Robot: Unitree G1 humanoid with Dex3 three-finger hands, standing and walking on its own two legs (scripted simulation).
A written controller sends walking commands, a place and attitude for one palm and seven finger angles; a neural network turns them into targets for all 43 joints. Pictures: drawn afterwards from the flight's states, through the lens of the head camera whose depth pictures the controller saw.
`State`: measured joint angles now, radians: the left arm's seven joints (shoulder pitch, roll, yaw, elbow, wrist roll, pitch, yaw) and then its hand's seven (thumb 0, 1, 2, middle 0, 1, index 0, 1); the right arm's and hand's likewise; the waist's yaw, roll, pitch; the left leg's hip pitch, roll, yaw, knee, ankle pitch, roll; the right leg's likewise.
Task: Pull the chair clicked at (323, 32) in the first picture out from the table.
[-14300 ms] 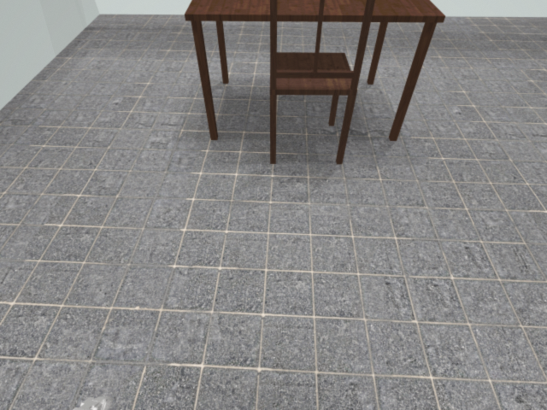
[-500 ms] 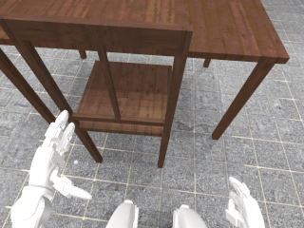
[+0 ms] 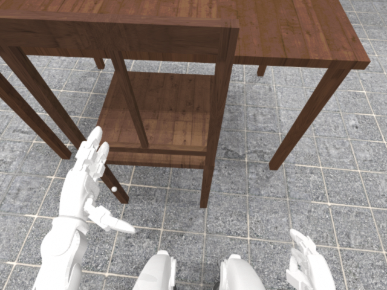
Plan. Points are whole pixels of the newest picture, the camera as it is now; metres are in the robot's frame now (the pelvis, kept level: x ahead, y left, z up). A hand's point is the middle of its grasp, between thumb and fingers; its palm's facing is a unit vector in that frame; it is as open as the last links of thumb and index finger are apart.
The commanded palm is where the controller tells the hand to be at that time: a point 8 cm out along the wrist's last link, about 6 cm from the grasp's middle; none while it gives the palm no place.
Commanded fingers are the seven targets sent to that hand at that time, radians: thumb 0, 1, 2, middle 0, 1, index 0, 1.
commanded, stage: aim the fingers beside a spindle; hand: left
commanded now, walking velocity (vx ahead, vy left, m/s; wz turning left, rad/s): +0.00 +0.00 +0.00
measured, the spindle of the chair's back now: (133, 109) +0.49 +0.17 +0.04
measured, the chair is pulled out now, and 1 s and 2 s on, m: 0.00 0.00 0.00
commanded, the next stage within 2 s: push the fingers through the gap in 1.30 s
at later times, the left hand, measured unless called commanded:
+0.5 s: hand (134, 176) +0.33 +0.14 +0.03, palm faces -0.02 -1.00 -0.06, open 16.9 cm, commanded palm +0.31 +0.20 +0.02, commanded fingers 0.00 -0.50 0.30 -0.06 -0.08 -0.06 -0.08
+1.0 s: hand (133, 170) +0.35 +0.15 +0.01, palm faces -0.01 -1.00 -0.04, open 16.9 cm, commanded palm +0.32 +0.20 +0.01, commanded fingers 0.00 -0.50 0.30 -0.06 -0.08 -0.06 -0.08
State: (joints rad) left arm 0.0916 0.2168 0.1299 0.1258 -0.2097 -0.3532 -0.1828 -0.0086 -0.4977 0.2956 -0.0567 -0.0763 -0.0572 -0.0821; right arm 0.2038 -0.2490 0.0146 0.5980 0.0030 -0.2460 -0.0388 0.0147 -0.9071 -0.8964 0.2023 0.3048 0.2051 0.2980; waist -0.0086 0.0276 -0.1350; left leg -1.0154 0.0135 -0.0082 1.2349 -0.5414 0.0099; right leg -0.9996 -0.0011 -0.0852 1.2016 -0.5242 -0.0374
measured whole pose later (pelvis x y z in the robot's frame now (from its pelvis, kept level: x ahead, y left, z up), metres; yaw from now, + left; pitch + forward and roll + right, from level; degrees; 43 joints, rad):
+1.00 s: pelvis -0.01 -0.01 -0.02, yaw -1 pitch +22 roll +0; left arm -0.18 0.20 0.17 0.44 -0.18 -0.45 -0.15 -0.01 -0.50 0.30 -0.06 -0.08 -0.06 -0.08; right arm 0.22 -0.26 0.00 0.64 0.00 -0.18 -0.02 0.01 -0.91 -0.90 0.20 0.30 0.20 0.30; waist -0.03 0.02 -0.15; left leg -1.13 0.02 0.01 1.30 -0.55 0.00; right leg -1.13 0.00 -0.07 1.28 -0.54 -0.05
